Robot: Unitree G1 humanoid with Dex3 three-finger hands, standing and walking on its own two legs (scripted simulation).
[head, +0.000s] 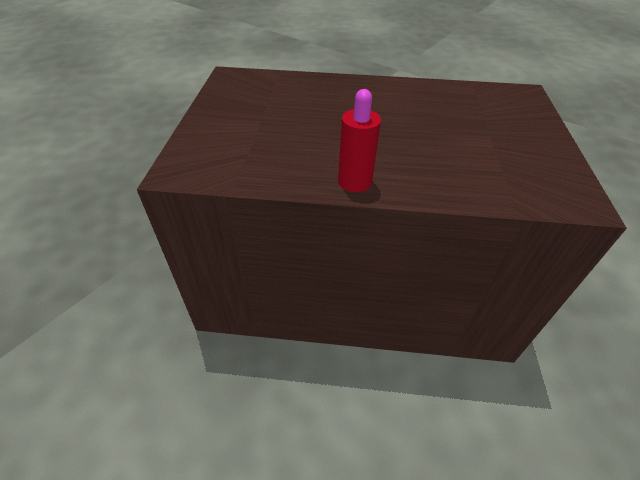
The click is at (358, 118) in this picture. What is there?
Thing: necked bottle
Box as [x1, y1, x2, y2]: [338, 89, 380, 191]
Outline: 366,89 361,89 356,93 354,108 346,111 342,116 338,182 343,188 350,191 365,190 370,186 372,178 380,117 370,109 371,94
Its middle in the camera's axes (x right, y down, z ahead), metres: +0.09 -0.23 +0.88
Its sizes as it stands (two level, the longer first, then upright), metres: 0.083 0.083 0.232
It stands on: a support 0.65 m high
